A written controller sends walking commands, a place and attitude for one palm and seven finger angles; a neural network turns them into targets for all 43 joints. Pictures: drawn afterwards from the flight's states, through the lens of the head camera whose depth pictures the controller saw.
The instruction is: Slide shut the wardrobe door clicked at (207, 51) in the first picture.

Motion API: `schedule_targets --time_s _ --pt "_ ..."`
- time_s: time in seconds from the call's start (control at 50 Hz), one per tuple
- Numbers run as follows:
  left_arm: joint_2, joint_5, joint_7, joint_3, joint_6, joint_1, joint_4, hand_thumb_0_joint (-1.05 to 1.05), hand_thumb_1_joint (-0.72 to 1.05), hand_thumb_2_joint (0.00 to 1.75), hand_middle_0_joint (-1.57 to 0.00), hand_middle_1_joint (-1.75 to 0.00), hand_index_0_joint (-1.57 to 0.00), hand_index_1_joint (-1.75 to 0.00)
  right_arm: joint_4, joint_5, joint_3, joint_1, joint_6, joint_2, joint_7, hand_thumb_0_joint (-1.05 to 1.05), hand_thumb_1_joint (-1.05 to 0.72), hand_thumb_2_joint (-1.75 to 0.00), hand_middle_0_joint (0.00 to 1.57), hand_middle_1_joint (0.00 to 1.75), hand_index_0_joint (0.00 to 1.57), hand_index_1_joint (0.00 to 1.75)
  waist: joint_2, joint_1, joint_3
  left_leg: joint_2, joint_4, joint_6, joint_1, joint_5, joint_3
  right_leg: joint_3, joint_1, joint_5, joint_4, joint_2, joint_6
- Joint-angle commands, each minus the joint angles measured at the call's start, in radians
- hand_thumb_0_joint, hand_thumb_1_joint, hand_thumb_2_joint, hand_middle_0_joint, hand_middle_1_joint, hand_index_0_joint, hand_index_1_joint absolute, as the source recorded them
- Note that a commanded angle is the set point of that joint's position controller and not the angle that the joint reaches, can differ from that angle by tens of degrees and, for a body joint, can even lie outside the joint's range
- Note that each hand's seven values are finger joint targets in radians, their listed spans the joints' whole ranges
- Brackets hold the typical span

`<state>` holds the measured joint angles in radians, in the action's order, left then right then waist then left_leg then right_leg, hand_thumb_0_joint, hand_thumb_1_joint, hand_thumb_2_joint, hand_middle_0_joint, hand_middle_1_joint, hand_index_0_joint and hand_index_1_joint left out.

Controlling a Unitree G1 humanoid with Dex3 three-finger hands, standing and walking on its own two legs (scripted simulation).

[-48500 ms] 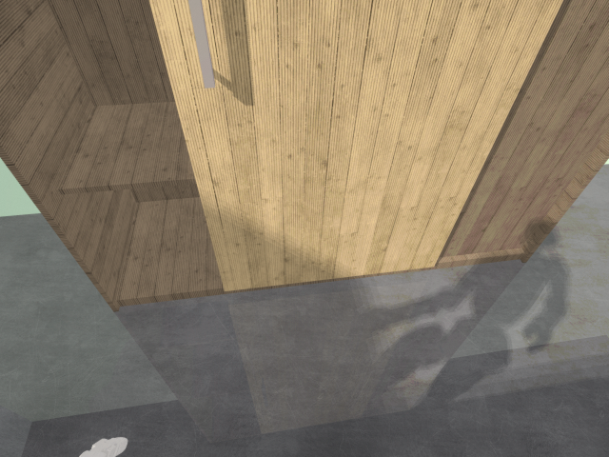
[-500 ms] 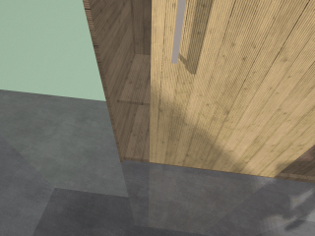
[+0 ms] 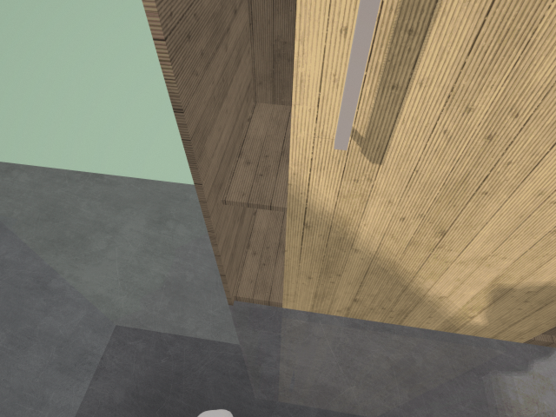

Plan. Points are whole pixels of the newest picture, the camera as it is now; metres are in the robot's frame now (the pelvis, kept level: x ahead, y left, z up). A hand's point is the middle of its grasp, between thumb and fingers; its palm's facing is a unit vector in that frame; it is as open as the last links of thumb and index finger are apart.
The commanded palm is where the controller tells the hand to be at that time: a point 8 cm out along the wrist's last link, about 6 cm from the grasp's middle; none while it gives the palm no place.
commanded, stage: come to a stop and stand still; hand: right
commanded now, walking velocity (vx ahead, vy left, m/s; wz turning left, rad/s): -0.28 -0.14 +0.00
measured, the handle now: (362, 31) +0.51 -0.06 +0.28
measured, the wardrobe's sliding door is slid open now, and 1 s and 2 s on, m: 0.18 0.18 0.18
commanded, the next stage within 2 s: look again from close up in 1.44 s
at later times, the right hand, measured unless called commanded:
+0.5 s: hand out of the picture +0.11 -0.23 -0.18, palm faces +0.07 +0.97 -0.23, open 7.3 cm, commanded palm none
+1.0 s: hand out of the picture +0.04 -0.17 -0.16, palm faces -0.01 +0.98 -0.20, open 7.3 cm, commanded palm none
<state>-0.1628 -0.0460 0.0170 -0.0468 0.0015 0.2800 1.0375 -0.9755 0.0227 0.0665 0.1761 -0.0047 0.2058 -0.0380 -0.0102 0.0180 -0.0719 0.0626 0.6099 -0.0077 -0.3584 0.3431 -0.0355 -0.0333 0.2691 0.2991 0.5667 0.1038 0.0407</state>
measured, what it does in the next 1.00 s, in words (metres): steps on the spot: left foot, then left foot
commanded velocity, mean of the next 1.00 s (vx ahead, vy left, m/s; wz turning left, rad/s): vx -0.06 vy -0.01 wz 0.00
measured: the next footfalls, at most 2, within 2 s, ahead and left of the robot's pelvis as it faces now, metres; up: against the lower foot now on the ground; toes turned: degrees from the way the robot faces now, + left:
left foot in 0.02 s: +0.10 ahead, +0.16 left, +0.00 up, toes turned +3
left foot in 0.66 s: +0.05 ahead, +0.11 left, +0.00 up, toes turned -2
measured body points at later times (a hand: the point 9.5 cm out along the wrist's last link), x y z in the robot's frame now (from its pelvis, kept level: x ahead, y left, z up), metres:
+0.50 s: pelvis +0.04 -0.02 +0.00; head +0.09 -0.04 +0.44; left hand +0.10 +0.22 -0.14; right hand +0.10 -0.28 -0.16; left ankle +0.01 +0.14 -0.68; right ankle +0.05 -0.12 -0.73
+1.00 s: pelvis +0.04 +0.00 +0.01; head +0.07 +0.01 +0.46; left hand +0.04 +0.23 -0.15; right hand +0.05 -0.22 -0.15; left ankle +0.01 +0.11 -0.73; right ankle +0.05 -0.12 -0.73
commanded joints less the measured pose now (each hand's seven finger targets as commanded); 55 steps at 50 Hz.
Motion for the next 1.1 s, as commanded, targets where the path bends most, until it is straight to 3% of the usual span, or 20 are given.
schedule_targets --time_s 0.0,0.02,0.06,0.12,0.14,0.18,0.22,0.32,0.34,0.36,0.38,0.44,0.58,0.64,0.72,0.92,0.94,0.96,1.0,1.08 --pt "-0.048 0.021 0.002 -0.013 0.011 0.028 -0.069 0.00 0.90 0.90 -0.20 -0.30 -0.20 -0.30 -0.027 -0.002 0.017 0.132 -0.002 0.174 0.038 0.00 -0.90 -0.90 0.20 0.30 0.20 0.30 0.202 -0.027 0.038 0.221 -0.360 -0.092 0.143 -0.050 0.267 -0.051 0.130 0.216 0.102 -0.073 -0.035" --pt "-0.045 0.022 0.001 -0.007 0.013 0.066 -0.041 0.00 0.90 0.90 -0.20 -0.30 -0.20 -0.30 -0.015 -0.001 0.004 0.061 -0.001 0.166 0.043 0.00 -0.90 -0.90 0.20 0.30 0.20 0.30 0.103 0.010 0.027 0.210 -0.335 -0.092 0.042 -0.082 0.226 -0.031 0.015 0.162 0.087 -0.064 -0.036" --pt "-0.058 0.030 0.010 -0.005 0.012 0.114 0.004 0.00 0.90 0.90 -0.20 -0.30 -0.20 -0.30 -0.020 -0.009 -0.005 -0.021 -0.013 0.135 0.054 0.00 -0.90 -0.90 0.20 0.30 0.20 0.30 0.196 0.038 0.030 0.136 -0.202 -0.053 0.093 -0.587 0.127 0.006 -0.040 -0.088 -0.002 -0.041 -0.029" --pt "-0.114 0.038 0.022 -0.023 0.002 0.108 0.011 0.00 0.90 0.90 -0.20 -0.30 -0.20 -0.30 -0.031 -0.015 0.019 0.064 -0.008 0.163 0.069 0.00 -0.90 -0.90 0.20 0.30 0.20 0.30 0.010 -0.018 0.151 0.111 0.018 -0.023 0.317 -1.117 0.062 -0.040 -0.040 -0.555 0.013 -0.046 -0.008" --pt "-0.121 0.039 0.025 -0.031 0.007 0.094 -0.001 0.00 0.90 0.90 -0.20 -0.30 -0.20 -0.30 -0.038 -0.016 0.030 0.093 -0.005 0.188 0.073 0.00 -0.90 -0.90 0.20 0.30 0.20 0.30 0.009 -0.037 0.192 0.138 0.030 -0.040 0.375 -1.225 0.076 -0.067 -0.021 -0.532 0.078 -0.066 0.002" --pt "-0.106 0.044 0.022 -0.036 0.022 0.029 -0.046 0.00 0.90 0.90 -0.20 -0.30 -0.20 -0.30 -0.052 -0.005 0.046 0.118 0.007 0.217 0.083 0.00 -0.90 -0.90 0.20 0.30 0.20 0.30 0.196 -0.078 0.180 0.282 -0.062 -0.152 0.481 -1.395 0.172 -0.064 0.159 0.139 0.247 -0.116 0.013" --pt "-0.097 0.043 0.019 -0.045 0.035 -0.006 -0.072 0.00 0.90 0.90 -0.20 -0.30 -0.20 -0.30 -0.026 0.007 0.050 0.065 0.022 0.205 0.089 0.00 -0.90 -0.90 0.20 0.30 0.20 0.30 0.268 -0.078 0.145 0.318 -0.126 -0.195 0.423 -1.250 0.171 0.021 0.189 0.282 0.378 -0.105 0.001" --pt "-0.094 0.034 0.002 -0.045 0.041 0.100 -0.047 0.00 0.90 0.90 -0.20 -0.30 -0.20 -0.30 0.041 0.000 0.048 -0.099 0.036 0.160 0.085 0.00 -0.90 -0.90 0.20 0.30 0.20 0.30 0.199 0.042 0.094 0.196 -0.081 -0.067 0.150 -0.625 0.036 -0.012 -0.078 -0.121 -0.071 -0.080 -0.002" --pt "-0.158 0.024 0.001 -0.049 0.029 0.102 -0.045 0.00 0.90 0.90 -0.20 -0.30 -0.20 -0.30 0.047 -0.007 0.035 -0.056 0.048 0.109 0.081 0.00 -0.90 -0.90 0.20 0.30 0.20 0.30 -0.040 0.028 0.107 0.094 0.018 -0.012 0.033 -0.278 -0.007 0.079 -0.179 -0.361 -0.162 0.020 -0.037" --pt "-0.237 0.011 0.005 -0.060 0.019 0.076 -0.074 0.00 0.90 0.90 -0.20 -0.30 -0.20 -0.30 0.052 -0.016 0.022 0.008 0.058 0.049 0.081 0.00 -0.90 -0.90 0.20 0.30 0.20 0.30 -0.344 0.012 0.122 -0.023 0.218 0.046 -0.061 0.256 -0.026 0.338 -0.146 -0.639 -0.236 0.256 -0.165" --pt "-0.245 0.006 0.011 -0.054 0.026 0.037 -0.096 0.00 0.90 0.90 -0.20 -0.30 -0.20 -0.30 0.042 -0.010 0.013 0.029 0.066 0.068 0.088 0.00 -0.90 -0.90 0.20 0.30 0.20 0.30 -0.229 0.021 0.133 -0.036 0.390 0.022 0.050 0.311 0.071 0.328 0.014 -0.409 -0.248 0.290 -0.242" --pt "-0.180 0.010 0.031 -0.025 0.004 -0.049 -0.100 0.00 0.90 0.90 -0.20 -0.30 -0.20 -0.30 0.021 -0.010 0.015 -0.002 0.056 0.072 0.068 0.00 -0.90 -0.90 0.20 0.30 0.20 0.30 -0.194 -0.018 0.070 -0.032 0.465 0.032 -0.055 0.159 0.099 0.246 -0.035 -0.466 -0.239 0.190 -0.235" --pt "-0.179 0.023 0.024 -0.022 0.006 -0.052 -0.048 0.00 0.90 0.90 -0.20 -0.30 -0.20 -0.30 -0.056 -0.013 -0.018 0.094 0.030 0.061 0.052 0.00 -0.90 -0.90 0.20 0.30 0.20 0.30 -0.085 -0.022 0.082 -0.049 -0.183 0.007 0.189 -0.027 0.031 0.175 -0.075 -0.219 -0.208 0.127 -0.156" --pt "-0.097 0.036 0.009 -0.006 0.007 -0.038 -0.031 0.00 0.90 0.90 -0.20 -0.30 -0.20 -0.30 -0.070 -0.009 -0.026 0.046 0.004 0.117 0.060 0.00 -0.90 -0.90 0.20 0.30 0.20 0.30 0.023 0.032 0.016 0.089 -0.332 -0.066 0.034 -0.062 0.206 0.054 -0.147 -0.080 -0.175 -0.031 -0.048" --pt "-0.124 0.034 0.012 -0.005 -0.007 -0.048 0.016 0.00 0.90 0.90 -0.20 -0.30 -0.20 -0.30 -0.115 -0.012 -0.040 0.059 -0.013 0.086 0.063 0.00 -0.90 -0.90 0.20 0.30 0.20 0.30 0.096 0.020 0.067 0.023 -0.301 -0.027 0.083 -0.201 0.135 0.066 -0.213 -0.226 -0.189 0.010 -0.064" --pt "-0.090 0.030 0.015 0.017 -0.010 -0.013 0.089 0.00 0.90 0.90 -0.20 -0.30 -0.20 -0.30 -0.159 -0.017 -0.046 0.103 -0.017 0.063 0.073 0.00 -0.90 -0.90 0.20 0.30 0.20 0.30 0.013 0.005 0.018 0.025 -0.334 -0.031 0.134 -0.202 0.141 0.046 -0.184 -0.221 -0.238 0.002 -0.048" --pt "-0.122 0.043 0.005 0.016 -0.034 -0.061 0.018 0.00 0.90 0.90 -0.20 -0.30 -0.20 -0.30 -0.157 0.007 -0.052 0.208 -0.045 0.062 0.115 0.00 -0.90 -0.90 0.20 0.30 0.20 0.30 0.109 -0.039 0.060 0.082 -0.285 0.011 0.184 -0.613 0.166 0.012 -0.106 -0.308 -0.003 0.021 -0.033" --pt "-0.080 0.037 -0.001 0.023 -0.026 0.009 -0.006 0.00 0.90 0.90 -0.20 -0.30 -0.20 -0.30 -0.105 -0.005 -0.050 0.142 -0.050 0.091 0.113 0.00 -0.90 -0.90 0.20 0.30 0.20 0.30 0.088 0.021 0.130 0.100 -0.245 -0.023 0.217 -0.469 0.178 0.023 -0.080 -0.073 -0.056 -0.019 -0.042" --pt "-0.084 0.022 -0.003 0.029 -0.023 0.025 -0.014 0.00 0.90 0.90 -0.20 -0.30 -0.20 -0.30 -0.069 -0.015 -0.057 0.116 -0.052 0.091 0.098 0.00 -0.90 -0.90 0.20 0.30 0.20 0.30 -0.074 0.015 0.094 0.060 -0.210 -0.056 0.152 -0.265 0.159 0.023 -0.075 -0.113 -0.088 -0.027 -0.049" --pt "-0.089 0.027 0.000 0.035 -0.026 0.059 -0.022 0.00 0.90 0.90 -0.20 -0.30 -0.20 -0.30 -0.062 -0.014 -0.063 0.137 -0.043 0.077 0.089 0.00 -0.90 -0.90 0.20 0.30 0.20 0.30 0.060 0.000 0.073 0.021 -0.177 -0.042 0.162 -0.279 0.120 0.043 -0.055 -0.208 -0.092 -0.010 -0.071"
